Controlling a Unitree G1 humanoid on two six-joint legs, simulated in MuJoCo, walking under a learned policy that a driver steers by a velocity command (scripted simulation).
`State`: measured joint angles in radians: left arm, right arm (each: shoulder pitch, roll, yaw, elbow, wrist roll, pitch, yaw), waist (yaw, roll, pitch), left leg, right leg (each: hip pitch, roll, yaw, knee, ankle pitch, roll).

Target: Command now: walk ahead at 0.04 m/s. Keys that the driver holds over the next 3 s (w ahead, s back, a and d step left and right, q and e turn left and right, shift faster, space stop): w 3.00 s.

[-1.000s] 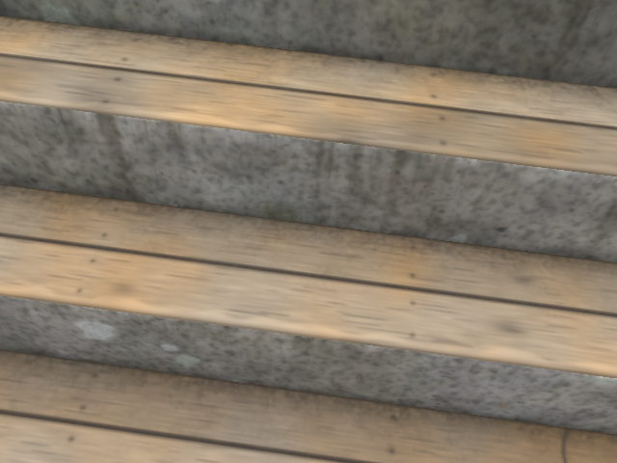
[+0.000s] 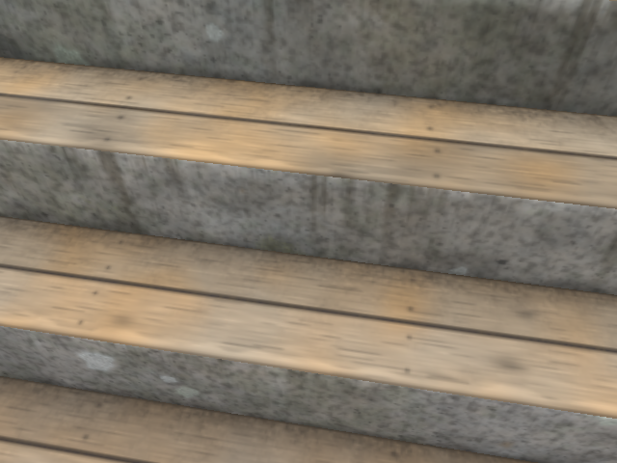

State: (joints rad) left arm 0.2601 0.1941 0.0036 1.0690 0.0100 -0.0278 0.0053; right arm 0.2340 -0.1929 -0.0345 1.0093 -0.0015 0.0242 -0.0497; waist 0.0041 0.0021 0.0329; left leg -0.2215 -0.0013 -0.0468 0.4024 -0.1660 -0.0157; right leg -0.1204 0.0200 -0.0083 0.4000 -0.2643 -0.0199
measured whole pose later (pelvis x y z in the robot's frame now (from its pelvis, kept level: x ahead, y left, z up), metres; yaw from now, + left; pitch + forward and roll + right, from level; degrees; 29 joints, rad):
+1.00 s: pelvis +0.28 -0.14 +0.18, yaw -1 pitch +1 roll +2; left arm 0.50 0.15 -0.03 1.13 0.06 -0.02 -0.04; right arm 0.03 -0.19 0.03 0.74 0.02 -0.08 0.05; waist 0.02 0.05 -0.11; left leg -1.08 -0.09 -0.15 2.09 0.03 0.19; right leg -0.38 -0.03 -0.13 0.72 -0.37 -0.07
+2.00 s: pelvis +0.72 -0.23 +0.55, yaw -1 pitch +2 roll +0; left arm 0.32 0.20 -0.02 1.12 0.06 -0.02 -0.02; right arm 0.24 -0.19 0.02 0.94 0.00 -0.07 0.04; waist -0.01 -0.01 -0.16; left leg -0.93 -0.07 -0.17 2.05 -0.02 0.21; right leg -0.52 -0.02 -0.13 0.97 -0.49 -0.06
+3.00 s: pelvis +1.18 -0.19 +0.91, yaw +0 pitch +3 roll -2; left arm 0.05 0.15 -0.06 0.89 0.06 -0.03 -0.02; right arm 0.44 -0.12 0.03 1.15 -0.01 -0.07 0.05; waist 0.00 -0.03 -0.13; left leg -0.50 0.00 -0.09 1.36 0.05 0.18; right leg -0.70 0.02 -0.19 1.22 -0.58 -0.13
